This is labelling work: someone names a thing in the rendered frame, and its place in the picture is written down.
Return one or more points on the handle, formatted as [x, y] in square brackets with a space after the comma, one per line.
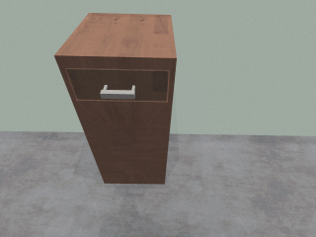
[118, 94]

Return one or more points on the cabinet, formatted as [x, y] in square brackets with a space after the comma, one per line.
[129, 139]

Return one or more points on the drawer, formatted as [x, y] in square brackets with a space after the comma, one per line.
[150, 84]

